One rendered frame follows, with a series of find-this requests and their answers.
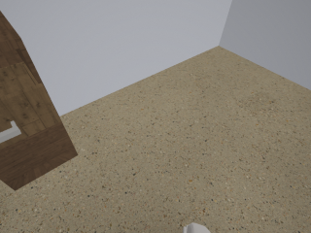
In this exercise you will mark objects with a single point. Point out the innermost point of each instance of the cabinet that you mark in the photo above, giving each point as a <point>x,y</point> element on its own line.
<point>34,156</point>

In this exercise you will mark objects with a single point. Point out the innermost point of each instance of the handle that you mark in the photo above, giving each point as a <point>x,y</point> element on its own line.
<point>9,133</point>

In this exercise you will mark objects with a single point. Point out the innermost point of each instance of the drawer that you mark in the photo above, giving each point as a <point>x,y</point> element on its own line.
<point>24,101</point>

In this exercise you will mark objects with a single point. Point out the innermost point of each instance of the right robot thigh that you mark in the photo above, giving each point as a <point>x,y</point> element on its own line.
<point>195,228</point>

